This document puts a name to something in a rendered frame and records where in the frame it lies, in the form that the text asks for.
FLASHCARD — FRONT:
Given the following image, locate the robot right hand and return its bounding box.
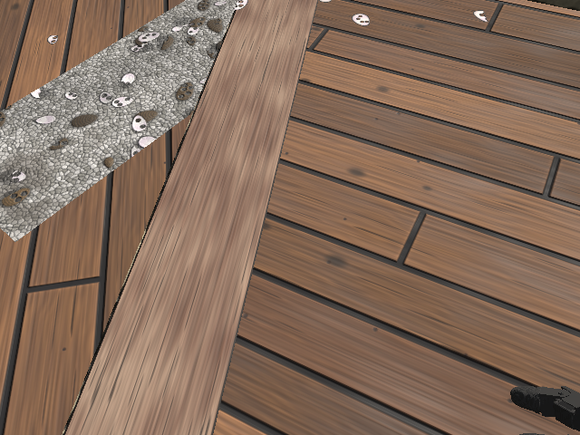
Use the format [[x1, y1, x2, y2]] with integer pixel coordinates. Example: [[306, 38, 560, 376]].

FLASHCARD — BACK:
[[510, 386, 580, 435]]

